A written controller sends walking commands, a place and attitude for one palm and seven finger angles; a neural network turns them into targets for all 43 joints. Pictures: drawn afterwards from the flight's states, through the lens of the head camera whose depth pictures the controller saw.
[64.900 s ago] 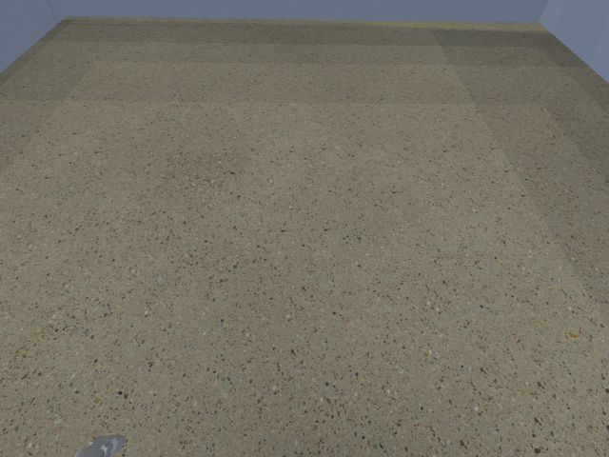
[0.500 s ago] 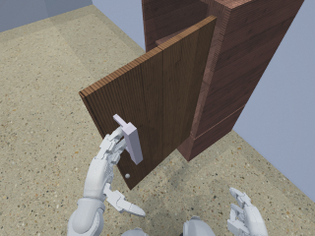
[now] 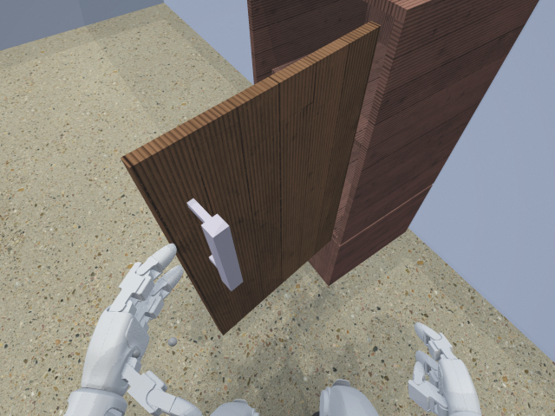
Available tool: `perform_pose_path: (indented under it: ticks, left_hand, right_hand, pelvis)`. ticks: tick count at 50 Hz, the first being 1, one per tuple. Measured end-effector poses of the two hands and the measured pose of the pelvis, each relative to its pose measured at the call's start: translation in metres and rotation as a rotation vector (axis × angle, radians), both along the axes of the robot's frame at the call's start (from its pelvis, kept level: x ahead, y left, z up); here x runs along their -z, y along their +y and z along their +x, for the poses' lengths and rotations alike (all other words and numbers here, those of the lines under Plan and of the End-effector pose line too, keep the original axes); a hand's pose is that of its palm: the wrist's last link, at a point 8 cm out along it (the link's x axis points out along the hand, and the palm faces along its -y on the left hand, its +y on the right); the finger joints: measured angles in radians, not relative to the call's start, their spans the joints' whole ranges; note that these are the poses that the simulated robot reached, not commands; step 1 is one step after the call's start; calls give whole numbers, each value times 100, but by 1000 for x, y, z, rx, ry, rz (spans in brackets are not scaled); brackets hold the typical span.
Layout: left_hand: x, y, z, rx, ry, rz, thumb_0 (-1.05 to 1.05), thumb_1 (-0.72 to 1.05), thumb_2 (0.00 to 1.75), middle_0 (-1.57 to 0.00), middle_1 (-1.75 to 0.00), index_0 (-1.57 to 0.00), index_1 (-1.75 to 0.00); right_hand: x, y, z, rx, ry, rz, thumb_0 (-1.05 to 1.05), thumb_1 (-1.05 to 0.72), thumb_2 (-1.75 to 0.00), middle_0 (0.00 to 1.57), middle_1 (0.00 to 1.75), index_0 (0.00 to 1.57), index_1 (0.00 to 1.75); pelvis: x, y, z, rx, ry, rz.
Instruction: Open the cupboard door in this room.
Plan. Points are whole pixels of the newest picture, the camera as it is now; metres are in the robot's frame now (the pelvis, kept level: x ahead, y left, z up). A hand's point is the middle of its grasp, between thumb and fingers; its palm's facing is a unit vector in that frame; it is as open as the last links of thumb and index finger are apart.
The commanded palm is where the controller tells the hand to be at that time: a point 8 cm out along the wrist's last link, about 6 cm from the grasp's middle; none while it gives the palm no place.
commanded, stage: slide the hand sideways off the handle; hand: left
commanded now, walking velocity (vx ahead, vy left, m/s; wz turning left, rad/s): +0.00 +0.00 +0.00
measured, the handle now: (215, 247) +0.33 +0.11 +0.07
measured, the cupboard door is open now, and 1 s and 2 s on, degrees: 98 98 98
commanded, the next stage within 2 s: draw the hand back to the body in 0.06 s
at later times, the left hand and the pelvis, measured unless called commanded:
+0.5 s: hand (117, 342) +0.19 +0.18 +0.11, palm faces -0.04 -1.00 -0.08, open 16.3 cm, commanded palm +0.16 +0.24 +0.12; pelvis +0.00 +0.01 +0.02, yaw +0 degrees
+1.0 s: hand (14, 304) +0.21 +0.26 +0.17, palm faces +0.30 -0.87 -0.39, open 13.4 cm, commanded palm +0.16 +0.30 +0.20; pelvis +0.02 +0.03 +0.07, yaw -1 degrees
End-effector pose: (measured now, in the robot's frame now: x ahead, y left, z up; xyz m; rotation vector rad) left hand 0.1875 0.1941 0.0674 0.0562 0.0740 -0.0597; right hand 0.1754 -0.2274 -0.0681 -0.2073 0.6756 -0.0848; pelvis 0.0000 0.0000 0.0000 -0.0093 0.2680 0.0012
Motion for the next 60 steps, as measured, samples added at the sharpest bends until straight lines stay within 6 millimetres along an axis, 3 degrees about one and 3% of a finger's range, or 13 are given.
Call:
perform_pose_path:
  ticks: [5, 12, 21, 34, 41, 60]
  left_hand:
    - [1, 15, -9, -25, -3, 9, -1, -49, 30, -17, -31, -18, -31]
    - [-3, 13, -7, 30, -23, -7, -1, -50, 30, -16, -30, -16, -30]
    - [-39, 33, -10, -15, -44, 25, -1, -49, 30, -16, -30, -16, -30]
    - [-71, 58, -17, -30, -63, 41, -1, -46, 31, -16, -30, -16, -30]
    - [-99, 81, -20, -256, -24, 285, -1, -31, 38, -16, -30, -17, -30]
    - [-157, 120, -6, -411, -138, 400, 0, 32, 65, -19, -30, -19, -30]
  right_hand:
    - [1, -2, 0, -5, -8, -13, 1, -91, -90, 20, 30, 20, 30]
    - [0, 1, -2, -10, -30, -21, 1, -91, -90, 20, 30, 20, 30]
    - [-18, 14, -9, 18, -47, 18, 1, -91, -90, 20, 30, 20, 30]
    - [-44, 23, 1, -9, -118, 7, 1, -91, -90, 20, 30, 20, 30]
    - [-56, 29, 5, 10, -97, -11, 1, -91, -90, 20, 30, 20, 30]
    - [-75, 43, 24, -30, -50, -16, 1, -91, -90, 20, 30, 20, 30]
  pelvis:
    - [3, -1, -3, -9, 0, -7]
    - [4, 3, -8, -13, -8, -14]
    - [-13, 8, -4, -7, -57, -18]
    - [-30, 17, 3, -11, -125, -29]
    - [-49, 22, 11, 2, -184, -27]
    - [-79, 33, 30, 16, -294, -25]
